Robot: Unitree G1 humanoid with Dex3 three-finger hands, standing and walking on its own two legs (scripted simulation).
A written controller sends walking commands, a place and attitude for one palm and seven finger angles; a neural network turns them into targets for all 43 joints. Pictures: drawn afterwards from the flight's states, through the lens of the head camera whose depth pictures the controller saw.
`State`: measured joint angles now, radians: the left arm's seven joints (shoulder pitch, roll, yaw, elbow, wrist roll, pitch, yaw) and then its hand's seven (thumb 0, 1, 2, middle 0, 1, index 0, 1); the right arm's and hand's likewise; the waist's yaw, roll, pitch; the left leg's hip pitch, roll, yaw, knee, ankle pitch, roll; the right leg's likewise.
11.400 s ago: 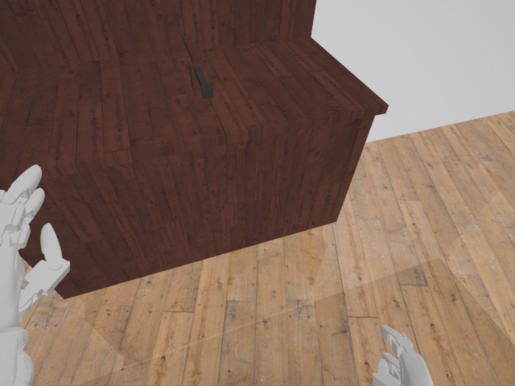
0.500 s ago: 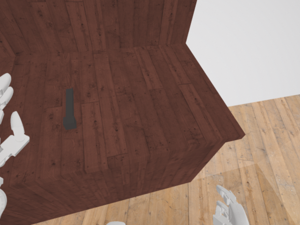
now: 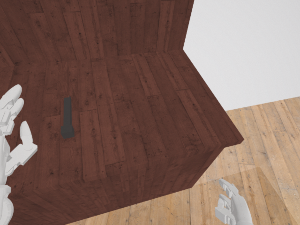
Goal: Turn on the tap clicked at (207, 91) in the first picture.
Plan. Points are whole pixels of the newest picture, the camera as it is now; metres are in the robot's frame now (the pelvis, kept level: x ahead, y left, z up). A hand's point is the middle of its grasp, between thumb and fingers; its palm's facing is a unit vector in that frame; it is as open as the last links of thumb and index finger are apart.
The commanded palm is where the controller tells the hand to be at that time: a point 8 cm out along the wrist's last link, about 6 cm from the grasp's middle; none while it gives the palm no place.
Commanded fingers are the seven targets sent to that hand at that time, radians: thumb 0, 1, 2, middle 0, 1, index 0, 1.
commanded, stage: look again from close up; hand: left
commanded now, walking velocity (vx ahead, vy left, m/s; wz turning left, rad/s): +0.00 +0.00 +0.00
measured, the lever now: (67, 131) +0.33 +0.27 +0.03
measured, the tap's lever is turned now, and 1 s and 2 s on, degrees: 0 0 0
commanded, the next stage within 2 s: shuffle to correct the standing spot in 0.30 s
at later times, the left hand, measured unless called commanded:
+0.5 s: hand (33, 150) +0.21 +0.25 +0.15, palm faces +0.37 -0.85 -0.38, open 7.5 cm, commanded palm +0.15 +0.28 +0.17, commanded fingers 0.00 0.90 0.90 -0.20 -0.30 -0.20 -0.30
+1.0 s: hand (63, 150) +0.22 +0.20 +0.15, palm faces +0.33 -0.85 -0.42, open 7.4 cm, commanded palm +0.16 +0.24 +0.17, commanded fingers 0.00 0.90 0.90 -0.20 -0.30 -0.20 -0.30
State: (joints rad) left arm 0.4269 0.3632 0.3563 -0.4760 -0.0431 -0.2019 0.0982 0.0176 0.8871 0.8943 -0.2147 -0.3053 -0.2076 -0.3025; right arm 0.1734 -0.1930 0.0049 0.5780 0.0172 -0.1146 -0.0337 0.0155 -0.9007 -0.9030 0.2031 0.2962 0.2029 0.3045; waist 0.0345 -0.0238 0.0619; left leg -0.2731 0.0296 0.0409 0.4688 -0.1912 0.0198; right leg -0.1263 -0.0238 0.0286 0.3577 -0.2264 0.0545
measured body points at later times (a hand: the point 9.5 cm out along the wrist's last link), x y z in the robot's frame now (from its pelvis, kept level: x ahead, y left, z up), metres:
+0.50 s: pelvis -0.01 +0.00 +0.00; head +0.02 +0.02 +0.45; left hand +0.18 +0.29 +0.18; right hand +0.17 -0.22 -0.08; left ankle +0.04 +0.10 -0.74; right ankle -0.02 -0.16 -0.74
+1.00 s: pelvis +0.00 -0.04 +0.00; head +0.03 -0.04 +0.45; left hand +0.19 +0.24 +0.18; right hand +0.18 -0.28 -0.08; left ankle +0.04 +0.10 -0.74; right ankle -0.02 -0.16 -0.74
